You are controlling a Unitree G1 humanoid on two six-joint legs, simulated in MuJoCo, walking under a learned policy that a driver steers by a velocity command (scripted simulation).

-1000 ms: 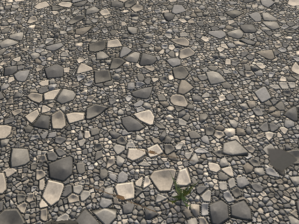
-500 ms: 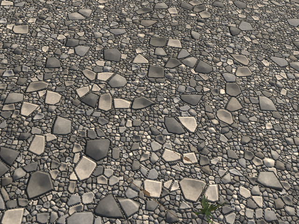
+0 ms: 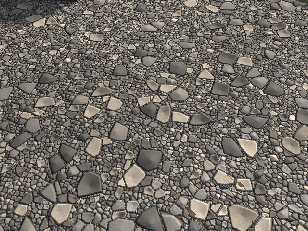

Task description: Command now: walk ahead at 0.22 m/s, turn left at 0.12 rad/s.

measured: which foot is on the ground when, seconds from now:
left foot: up 0.00-0.02, down 0.04-0.46, up 0.48-0.78, down 0.80-1.00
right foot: down 0.00-0.06, up 0.08-0.42, down 0.44-1.00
